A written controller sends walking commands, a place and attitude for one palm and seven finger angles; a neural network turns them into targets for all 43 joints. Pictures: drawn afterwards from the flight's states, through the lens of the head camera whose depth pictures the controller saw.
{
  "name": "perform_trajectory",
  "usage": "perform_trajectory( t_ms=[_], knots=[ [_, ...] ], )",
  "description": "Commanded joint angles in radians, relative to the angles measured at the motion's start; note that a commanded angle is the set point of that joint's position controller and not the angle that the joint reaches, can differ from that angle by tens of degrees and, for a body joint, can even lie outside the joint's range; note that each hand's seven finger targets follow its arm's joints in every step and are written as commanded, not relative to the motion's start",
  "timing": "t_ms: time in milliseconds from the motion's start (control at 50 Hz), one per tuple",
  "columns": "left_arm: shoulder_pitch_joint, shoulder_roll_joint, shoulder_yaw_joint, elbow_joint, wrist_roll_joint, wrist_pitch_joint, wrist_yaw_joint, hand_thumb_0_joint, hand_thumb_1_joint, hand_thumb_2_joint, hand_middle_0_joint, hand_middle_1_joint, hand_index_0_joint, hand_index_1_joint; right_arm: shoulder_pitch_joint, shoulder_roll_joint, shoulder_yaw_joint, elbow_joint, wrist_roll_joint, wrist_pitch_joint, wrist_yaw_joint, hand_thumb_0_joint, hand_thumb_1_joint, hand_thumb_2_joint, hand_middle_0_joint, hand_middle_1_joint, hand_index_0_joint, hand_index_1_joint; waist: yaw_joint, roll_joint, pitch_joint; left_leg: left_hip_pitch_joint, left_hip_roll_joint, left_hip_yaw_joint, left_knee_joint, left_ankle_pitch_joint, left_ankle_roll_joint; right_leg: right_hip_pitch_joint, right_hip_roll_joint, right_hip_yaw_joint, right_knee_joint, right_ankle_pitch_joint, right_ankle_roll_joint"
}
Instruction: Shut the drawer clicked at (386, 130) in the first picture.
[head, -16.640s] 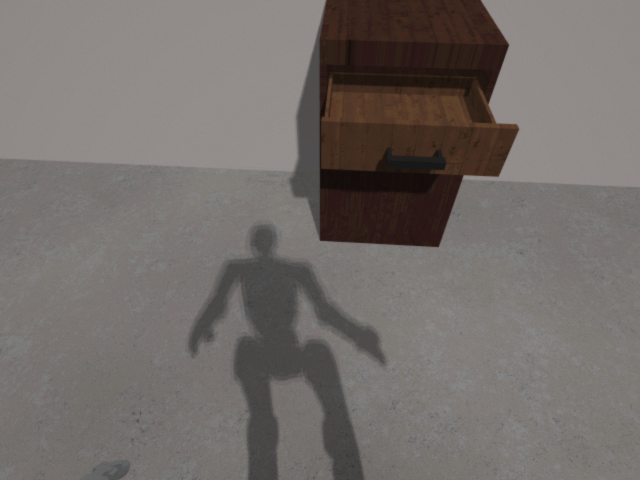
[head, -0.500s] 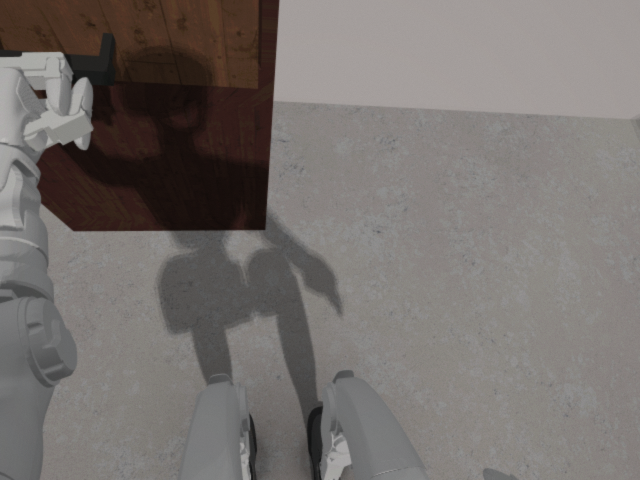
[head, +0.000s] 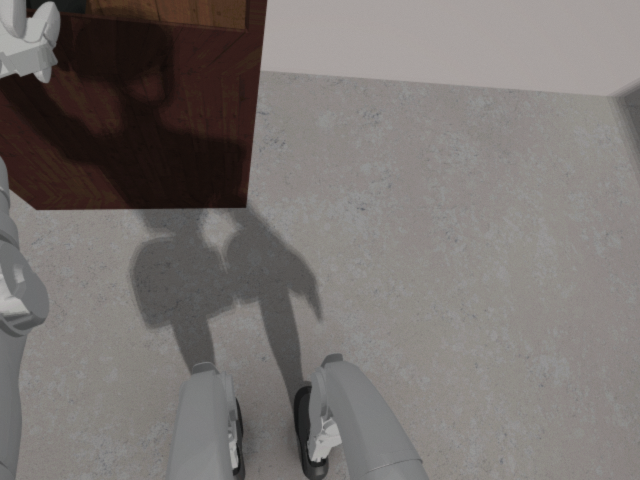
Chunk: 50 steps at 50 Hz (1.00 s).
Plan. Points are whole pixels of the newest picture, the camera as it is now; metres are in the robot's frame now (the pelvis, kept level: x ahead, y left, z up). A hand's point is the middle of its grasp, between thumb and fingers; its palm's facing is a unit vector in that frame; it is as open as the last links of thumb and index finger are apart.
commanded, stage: push the drawer shut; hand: left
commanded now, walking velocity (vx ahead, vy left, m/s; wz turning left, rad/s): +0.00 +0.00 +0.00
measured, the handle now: out of the picture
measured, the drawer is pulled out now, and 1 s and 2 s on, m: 0.00 0.00 0.00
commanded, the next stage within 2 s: pull the fist back off the drawer in 0.18 s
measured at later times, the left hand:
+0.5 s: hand (31, 31) +0.57 +0.24 +0.06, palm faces +0.00 -1.00 -0.05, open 3.4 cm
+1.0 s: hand (51, 44) +0.56 +0.23 +0.06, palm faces +0.01 -1.00 -0.02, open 2.9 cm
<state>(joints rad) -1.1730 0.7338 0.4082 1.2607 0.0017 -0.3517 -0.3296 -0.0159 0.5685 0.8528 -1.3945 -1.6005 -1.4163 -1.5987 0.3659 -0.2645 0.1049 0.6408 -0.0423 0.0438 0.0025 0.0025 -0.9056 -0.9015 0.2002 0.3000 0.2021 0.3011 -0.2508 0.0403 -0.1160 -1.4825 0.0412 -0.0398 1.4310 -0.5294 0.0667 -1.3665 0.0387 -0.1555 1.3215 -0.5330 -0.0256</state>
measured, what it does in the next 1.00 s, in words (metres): stands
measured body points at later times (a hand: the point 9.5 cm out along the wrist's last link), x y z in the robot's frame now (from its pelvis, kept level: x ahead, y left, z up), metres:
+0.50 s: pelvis -0.02 +0.00 -0.01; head +0.19 +0.07 +0.38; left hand +0.57 +0.30 +0.07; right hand -0.03 -0.26 -0.08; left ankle +0.05 +0.08 -0.58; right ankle +0.04 -0.12 -0.58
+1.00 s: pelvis +0.01 +0.00 +0.01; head +0.20 +0.05 +0.41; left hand +0.56 +0.28 +0.06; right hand +0.01 -0.26 -0.08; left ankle +0.05 +0.08 -0.58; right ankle +0.04 -0.12 -0.58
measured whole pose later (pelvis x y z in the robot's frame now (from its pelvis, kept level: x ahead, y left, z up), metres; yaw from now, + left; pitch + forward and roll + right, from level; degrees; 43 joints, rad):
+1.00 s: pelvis +0.01 +0.00 +0.01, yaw +0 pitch +32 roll -8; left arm -1.05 0.67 0.43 1.16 -0.03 -0.31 -0.31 -0.04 0.71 0.87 -1.39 -1.60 -1.40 -1.60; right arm 0.36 -0.27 0.10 0.62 -0.03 0.02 0.02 0.00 -0.91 -0.90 0.20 0.30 0.20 0.30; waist -0.24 0.05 -0.12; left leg -1.42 0.05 -0.02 1.38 -0.53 0.07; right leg -1.32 0.05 -0.14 1.27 -0.52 -0.02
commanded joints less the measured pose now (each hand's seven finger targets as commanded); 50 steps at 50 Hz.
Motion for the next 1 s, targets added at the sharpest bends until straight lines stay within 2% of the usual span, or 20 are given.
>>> perform_trajectory(
  t_ms=[0, 40, 80, 120, 140, 240, 300, 380, 440, 480, 500, 580, 620, 660, 700, 760, 840, 860, 920, 980],
  knots=[
    [-0.640, 0.219, -0.005, -0.246, -0.010, -0.047, 0.066, 0.000, 0.900, 0.900, -1.400, -1.600, -1.400, -1.600, 0.236, -0.241, -0.080, -0.004, -0.006, -0.012, -0.021, 0.000, -0.900, -0.900, 0.200, 0.300, 0.200, 0.300, -0.097, 0.326, -0.573, 0.697, 0.030, -0.187, -0.182, 0.220, -0.035, -0.016, 0.022, 0.073, -0.141, 0.125, -0.012],
    [-0.682, 0.183, -0.044, -0.252, -0.008, -0.041, 0.071, 0.000, 0.900, 0.900, -1.400, -1.600, -1.400, -1.600, 0.235, -0.236, -0.074, 0.001, -0.009, -0.023, -0.022, 0.000, -0.900, -0.900, 0.200, 0.300, 0.200, 0.300, -0.114, 0.370, -0.546, 0.704, 0.030, -0.195, -0.189, 0.190, -0.034, -0.053, 0.020, 0.070, -0.140, 0.113, -0.013],
    [-0.698, 0.213, -0.035, -0.257, -0.003, -0.038, 0.077, 0.000, 0.900, 0.900, -1.400, -1.600, -1.400, -1.600, 0.236, -0.244, -0.071, 0.003, -0.010, -0.028, -0.027, 0.000, -0.900, -0.900, 0.200, 0.300, 0.200, 0.300, -0.115, 0.377, -0.558, 0.701, 0.032, -0.198, -0.191, 0.161, -0.034, -0.054, 0.018, 0.070, -0.138, 0.105, -0.013],
    [-0.706, 0.201, -0.056, -0.247, 0.000, -0.028, 0.080, 0.000, 0.900, 0.900, -1.400, -1.600, -1.400, -1.600, 0.235, -0.243, -0.066, 0.004, -0.009, -0.036, -0.032, 0.000, -0.900, -0.900, 0.200, 0.300, 0.200, 0.300, -0.125, 0.375, -0.560, 0.690, 0.032, -0.195, -0.190, 0.147, -0.031, -0.051, 0.019, 0.072, -0.141, 0.100, -0.013],
    [-0.717, 0.185, -0.072, -0.246, 0.002, -0.028, 0.081, 0.000, 0.900, 0.900, -1.400, -1.600, -1.400, -1.600, 0.235, -0.242, -0.065, 0.007, -0.010, -0.042, -0.032, 0.000, -0.900, -0.900, 0.200, 0.300, 0.200, 0.300, -0.131, 0.405, -0.554, 0.703, 0.034, -0.202, -0.194, 0.143, -0.032, -0.078, 0.018, 0.070, -0.138, 0.097, -0.015],
    [-0.743, 0.183, -0.088, -0.255, -0.002, -0.016, 0.083, 0.000, 0.900, 0.900, -1.400, -1.600, -1.400, -1.600, 0.231, -0.245, -0.057, 0.017, -0.008, -0.069, -0.041, 0.000, -0.900, -0.900, 0.200, 0.300, 0.200, 0.300, -0.145, 0.415, -0.564, 0.689, 0.037, -0.196, -0.195, 0.109, -0.027, -0.069, 0.019, 0.075, -0.146, 0.086, -0.012],
    [-0.722, 0.190, -0.089, -0.222, -0.005, 0.001, 0.078, 0.000, 0.900, 0.900, -1.400, -1.600, -1.400, -1.600, 0.224, -0.249, -0.050, 0.017, -0.004, -0.078, -0.044, 0.000, -0.900, -0.900, 0.200, 0.300, 0.200, 0.300, -0.145, 0.383, -0.527, 0.635, 0.035, -0.188, -0.202, 0.049, -0.024, -0.050, 0.020, 0.078, -0.155, 0.060, -0.010],
    [-0.716, 0.229, -0.067, -0.229, -0.005, 0.007, 0.070, 0.000, 0.900, 0.900, -1.400, -1.600, -1.400, -1.600, 0.225, -0.250, -0.047, 0.007, -0.004, -0.086, -0.046, 0.000, -0.900, -0.900, 0.200, 0.300, 0.200, 0.300, -0.130, 0.394, -0.538, 0.613, 0.032, -0.181, -0.200, 0.044, -0.024, -0.027, 0.020, 0.079, -0.150, 0.056, -0.012],
    [-0.698, 0.215, -0.061, -0.218, -0.011, 0.012, 0.066, 0.000, 0.900, 0.900, -1.400, -1.600, -1.400, -1.600, 0.231, -0.250, -0.049, 0.004, -0.004, -0.087, -0.043, 0.000, -0.900, -0.900, 0.200, 0.300, 0.200, 0.300, -0.131, 0.367, -0.528, 0.616, 0.034, -0.192, -0.201, 0.047, -0.023, -0.038, 0.021, 0.074, -0.148, 0.059, -0.012],
    [-0.695, 0.246, -0.039, -0.224, -0.009, 0.014, 0.064, 0.000, 0.900, 0.900, -1.400, -1.600, -1.400, -1.600, 0.236, -0.254, -0.049, 0.001, -0.006, -0.083, -0.042, 0.000, -0.900, -0.900, 0.200, 0.300, 0.200, 0.300, -0.120, 0.366, -0.531, 0.609, 0.034, -0.194, -0.203, 0.049, -0.026, -0.030, 0.021, 0.071, -0.142, 0.060, -0.012],
    [-0.686, 0.219, -0.057, -0.215, -0.006, 0.019, 0.063, 0.000, 0.900, 0.900, -1.400, -1.600, -1.400, -1.600, 0.236, -0.250, -0.052, -0.002, -0.005, -0.082, -0.039, 0.000, -0.900, -0.900, 0.200, 0.300, 0.200, 0.300, -0.120, 0.368, -0.530, 0.616, 0.032, -0.193, -0.203, 0.054, -0.026, -0.038, 0.021, 0.072, -0.144, 0.062, -0.013],
    [-0.644, 0.221, -0.027, -0.222, -0.012, 0.024, 0.062, 0.000, 0.900, 0.900, -1.400, -1.600, -1.400, -1.600, 0.245, -0.251, -0.060, -0.006, -0.007, -0.073, -0.032, 0.000, -0.900, -0.900, 0.200, 0.300, 0.200, 0.300, -0.099, 0.353, -0.541, 0.637, 0.036, -0.207, -0.210, 0.071, -0.031, -0.039, 0.020, 0.064, -0.137, 0.072, -0.014],
    [-0.621, 0.180, -0.048, -0.224, -0.014, 0.032, 0.061, 0.000, 0.900, 0.900, -1.400, -1.600, -1.400, -1.600, 0.244, -0.248, -0.065, -0.009, -0.005, -0.068, -0.026, 0.000, -0.900, -0.900, 0.200, 0.300, 0.200, 0.300, -0.095, 0.349, -0.534, 0.645, 0.036, -0.208, -0.218, 0.064, -0.032, -0.046, 0.020, 0.064, -0.140, 0.070, -0.013],
    [-0.599, 0.176, -0.037, -0.244, -0.017, 0.030, 0.060, 0.000, 0.900, 0.900, -1.400, -1.600, -1.400, -1.600, 0.248, -0.248, -0.071, -0.010, -0.007, -0.065, -0.022, 0.000, -0.900, -0.900, 0.200, 0.300, 0.200, 0.300, -0.085, 0.352, -0.547, 0.680, 0.040, -0.219, -0.227, 0.086, -0.037, -0.052, 0.018, 0.059, -0.138, 0.081, -0.014],
    [-0.536, 0.194, -0.004, -0.277, -0.029, 0.030, 0.056, 0.000, 0.900, 0.900, -1.400, -1.600, -1.400, -1.600, 0.249, -0.245, -0.076, -0.019, -0.005, -0.057, -0.016, 0.000, -0.900, -0.900, 0.200, 0.300, 0.200, 0.300, -0.055, 0.353, -0.589, 0.710, 0.037, -0.209, -0.230, 0.139, -0.039, -0.012, 0.019, 0.061, -0.144, 0.101, -0.016],
    [-0.460, 0.160, -0.007, -0.290, -0.042, 0.029, 0.045, 0.000, 0.900, 0.900, -1.400, -1.600, -1.400, -1.600, 0.241, -0.238, -0.082, -0.025, 0.001, -0.047, -0.008, 0.000, -0.900, -0.900, 0.200, 0.300, 0.200, 0.300, -0.037, 0.330, -0.581, 0.720, 0.036, -0.196, -0.235, 0.178, -0.040, 0.016, 0.020, 0.064, -0.158, 0.115, -0.016],
    [-0.369, 0.188, 0.037, -0.326, -0.051, 0.009, 0.050, 0.000, 0.900, 0.900, -1.400, -1.600, -1.400, -1.600, 0.233, -0.232, -0.087, -0.031, 0.006, -0.035, -0.002, 0.000, -0.900, -0.900, 0.200, 0.300, 0.200, 0.300, -0.010, 0.284, -0.584, 0.708, 0.030, -0.164, -0.234, 0.234, -0.035, 0.091, 0.021, 0.075, -0.177, 0.136, -0.015],
    [-0.355, 0.172, 0.029, -0.344, -0.053, 0.004, 0.050, 0.000, 0.900, 0.900, -1.400, -1.600, -1.400, -1.600, 0.226, -0.228, -0.088, -0.037, 0.008, -0.032, 0.001, 0.000, -0.900, -0.900, 0.200, 0.300, 0.200, 0.300, -0.005, 0.292, -0.591, 0.712, 0.029, -0.156, -0.232, 0.257, -0.035, 0.102, 0.021, 0.076, -0.178, 0.145, -0.014],
    [-0.346, 0.200, 0.053, -0.317, -0.056, -0.012, 0.058, 0.000, 0.900, 0.900, -1.400, -1.600, -1.400, -1.600, 0.215, -0.221, -0.087, -0.036, 0.013, -0.025, 0.000, 0.000, -0.900, -0.900, 0.200, 0.300, 0.200, 0.300, -0.013, 0.221, -0.537, 0.620, 0.021, -0.119, -0.210, 0.259, -0.024, 0.163, 0.024, 0.092, -0.194, 0.149, -0.007],
    [-0.317, 0.216, 0.075, -0.316, -0.057, -0.039, 0.059, 0.000, 0.900, 0.900, -1.400, -1.600, -1.400, -1.600, 0.209, -0.217, -0.090, -0.040, 0.014, -0.018, 0.000, 0.000, -0.900, -0.900, 0.200, 0.300, 0.200, 0.300, -0.006, 0.207, -0.545, 0.609, 0.019, -0.098, -0.195, 0.311, -0.021, 0.200, 0.025, 0.099, -0.193, 0.181, -0.007]
  ],
)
